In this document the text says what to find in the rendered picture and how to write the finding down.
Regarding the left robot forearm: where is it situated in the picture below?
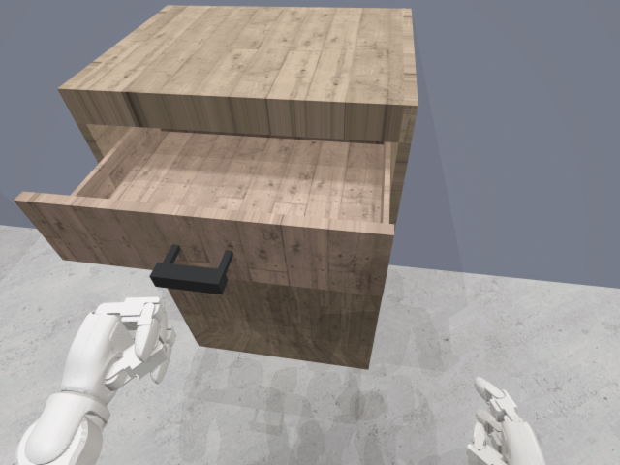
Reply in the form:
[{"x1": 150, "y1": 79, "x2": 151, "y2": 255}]
[{"x1": 15, "y1": 391, "x2": 110, "y2": 465}]

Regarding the cabinet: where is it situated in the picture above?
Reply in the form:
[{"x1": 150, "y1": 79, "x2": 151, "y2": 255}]
[{"x1": 57, "y1": 5, "x2": 419, "y2": 370}]

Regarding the drawer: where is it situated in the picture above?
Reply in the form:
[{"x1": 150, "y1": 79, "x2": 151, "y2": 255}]
[{"x1": 14, "y1": 127, "x2": 394, "y2": 296}]

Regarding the handle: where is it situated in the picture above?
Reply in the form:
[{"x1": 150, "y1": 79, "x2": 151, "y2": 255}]
[{"x1": 149, "y1": 244, "x2": 233, "y2": 295}]

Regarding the robot right hand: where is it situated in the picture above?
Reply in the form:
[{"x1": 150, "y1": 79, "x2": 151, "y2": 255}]
[{"x1": 467, "y1": 377, "x2": 546, "y2": 465}]

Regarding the robot left hand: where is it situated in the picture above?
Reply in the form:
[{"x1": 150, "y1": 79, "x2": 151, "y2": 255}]
[{"x1": 60, "y1": 297, "x2": 177, "y2": 406}]

